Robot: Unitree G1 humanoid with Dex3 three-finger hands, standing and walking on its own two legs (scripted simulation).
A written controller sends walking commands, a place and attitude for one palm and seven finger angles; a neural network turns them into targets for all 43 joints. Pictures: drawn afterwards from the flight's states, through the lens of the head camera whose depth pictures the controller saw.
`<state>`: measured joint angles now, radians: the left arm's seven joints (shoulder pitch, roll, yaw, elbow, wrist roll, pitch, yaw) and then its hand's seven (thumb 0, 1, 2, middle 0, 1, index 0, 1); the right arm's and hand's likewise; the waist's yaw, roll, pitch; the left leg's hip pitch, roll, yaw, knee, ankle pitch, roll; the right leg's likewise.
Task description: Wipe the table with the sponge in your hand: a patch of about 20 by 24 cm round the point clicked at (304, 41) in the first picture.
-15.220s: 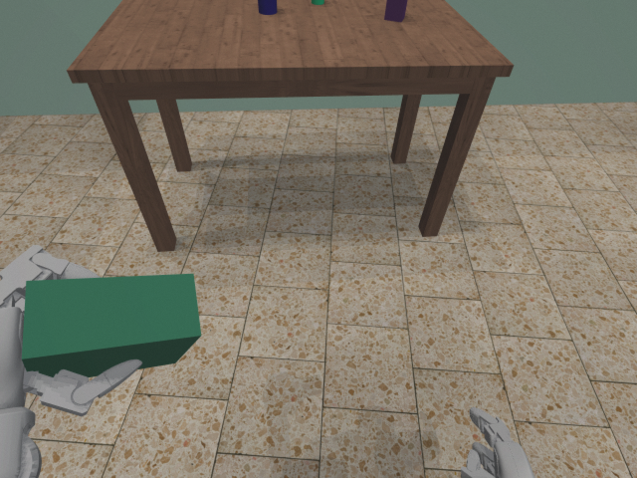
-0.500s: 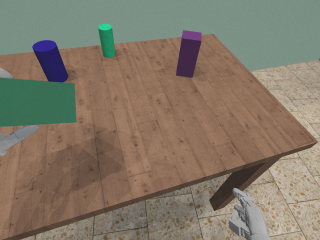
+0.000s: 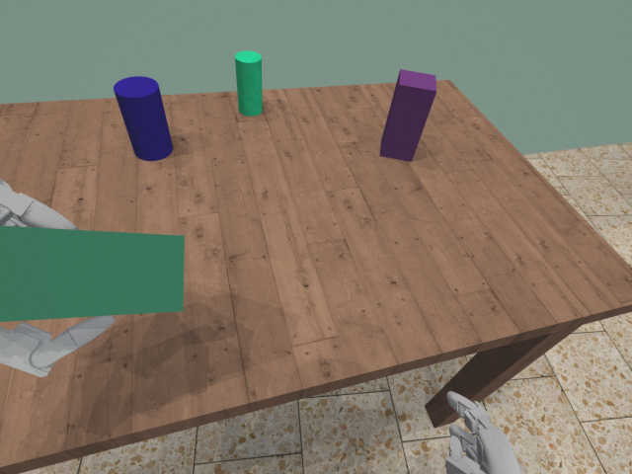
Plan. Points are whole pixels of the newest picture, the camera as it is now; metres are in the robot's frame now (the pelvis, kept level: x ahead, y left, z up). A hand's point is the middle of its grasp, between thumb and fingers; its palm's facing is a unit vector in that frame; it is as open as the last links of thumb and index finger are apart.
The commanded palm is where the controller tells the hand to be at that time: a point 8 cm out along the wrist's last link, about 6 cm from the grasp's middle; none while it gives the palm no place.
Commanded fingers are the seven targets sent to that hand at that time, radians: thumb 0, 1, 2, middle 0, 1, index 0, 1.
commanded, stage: come to a stop and stand still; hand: left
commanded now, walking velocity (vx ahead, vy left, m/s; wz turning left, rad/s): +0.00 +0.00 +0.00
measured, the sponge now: (114, 276) +0.23 +0.22 +0.18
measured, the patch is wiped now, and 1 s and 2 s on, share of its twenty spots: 0.00 0.00 0.00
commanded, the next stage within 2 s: look again from close up in 0.56 s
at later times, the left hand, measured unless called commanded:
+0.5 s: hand (99, 317) +0.19 +0.21 +0.19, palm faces +0.36 -0.86 -0.36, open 10.4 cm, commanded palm +0.14 +0.25 +0.18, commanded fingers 0.00 0.10 1.30 -1.20 -1.60 -1.20 -1.60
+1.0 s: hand (101, 319) +0.20 +0.22 +0.17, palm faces +0.37 -0.87 -0.34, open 10.4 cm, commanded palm +0.15 +0.25 +0.18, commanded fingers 0.00 0.10 1.30 -1.20 -1.60 -1.20 -1.60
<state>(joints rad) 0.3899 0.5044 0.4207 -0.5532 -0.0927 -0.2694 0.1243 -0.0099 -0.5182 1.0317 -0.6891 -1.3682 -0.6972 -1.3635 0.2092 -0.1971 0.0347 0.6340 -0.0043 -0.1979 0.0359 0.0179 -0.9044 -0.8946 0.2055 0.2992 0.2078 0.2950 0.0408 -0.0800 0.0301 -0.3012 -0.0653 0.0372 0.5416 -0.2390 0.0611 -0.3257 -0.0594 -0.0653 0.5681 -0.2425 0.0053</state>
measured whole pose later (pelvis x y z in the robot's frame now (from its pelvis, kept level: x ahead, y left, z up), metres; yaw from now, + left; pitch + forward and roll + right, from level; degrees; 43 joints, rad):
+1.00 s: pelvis -0.02 -0.03 +0.01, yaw -1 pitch -1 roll -1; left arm 0.45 0.39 0.33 -0.44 -0.10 -0.16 0.12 -0.01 -0.52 1.03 -0.68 -1.36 -0.69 -1.36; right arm 0.22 -0.21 0.05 0.61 0.02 -0.17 -0.04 0.02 -0.90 -0.89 0.21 0.30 0.21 0.30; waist 0.01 0.00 -0.03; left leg -0.29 0.00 0.02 0.49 -0.19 0.02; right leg -0.28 0.01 -0.08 0.44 -0.15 -0.03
